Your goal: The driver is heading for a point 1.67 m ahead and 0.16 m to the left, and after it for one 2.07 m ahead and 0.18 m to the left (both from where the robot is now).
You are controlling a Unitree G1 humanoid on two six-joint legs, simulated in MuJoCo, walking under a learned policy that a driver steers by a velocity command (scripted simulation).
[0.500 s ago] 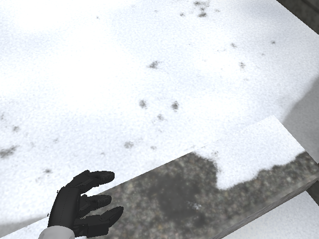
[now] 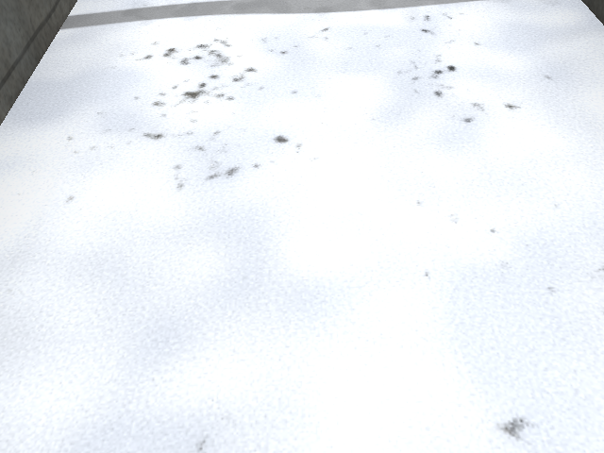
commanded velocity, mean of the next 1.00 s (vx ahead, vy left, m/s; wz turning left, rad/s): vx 1.00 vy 0.00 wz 0.32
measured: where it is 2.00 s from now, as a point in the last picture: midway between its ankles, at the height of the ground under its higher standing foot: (276, 108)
